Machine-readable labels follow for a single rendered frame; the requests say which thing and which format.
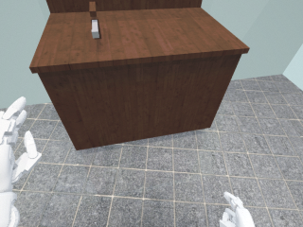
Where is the counter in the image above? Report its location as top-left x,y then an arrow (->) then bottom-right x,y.
29,0 -> 250,150

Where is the robot right hand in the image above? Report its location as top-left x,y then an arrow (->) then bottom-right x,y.
219,191 -> 256,227

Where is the tap lever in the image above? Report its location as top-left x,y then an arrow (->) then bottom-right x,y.
91,20 -> 99,39

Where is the robot left hand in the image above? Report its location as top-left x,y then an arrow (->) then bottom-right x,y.
0,96 -> 42,193

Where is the left robot forearm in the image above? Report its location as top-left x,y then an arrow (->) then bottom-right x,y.
0,191 -> 20,227

